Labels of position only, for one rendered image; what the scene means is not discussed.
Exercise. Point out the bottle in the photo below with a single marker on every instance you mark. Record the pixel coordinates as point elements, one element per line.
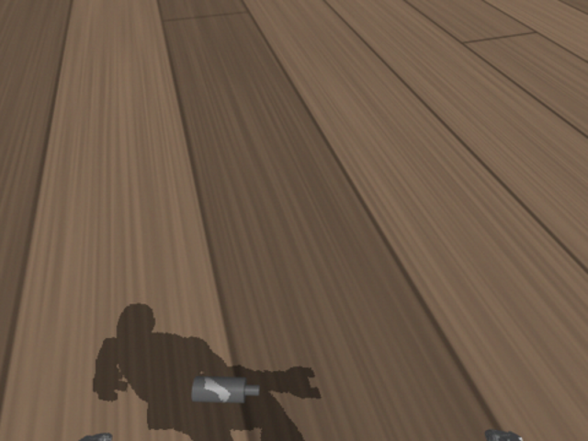
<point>222,389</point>

